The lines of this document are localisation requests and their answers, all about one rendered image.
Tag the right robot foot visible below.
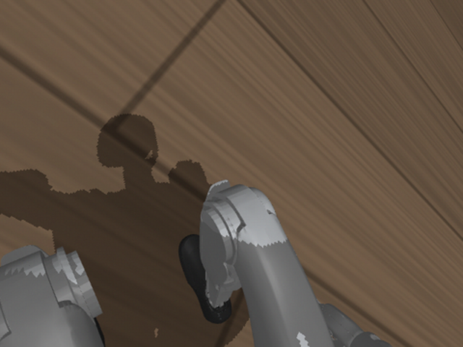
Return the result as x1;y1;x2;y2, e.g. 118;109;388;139
179;234;232;324

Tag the right robot hand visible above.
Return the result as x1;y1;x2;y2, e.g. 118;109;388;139
318;301;364;347

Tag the right robot arm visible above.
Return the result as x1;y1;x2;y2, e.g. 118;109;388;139
350;332;393;347

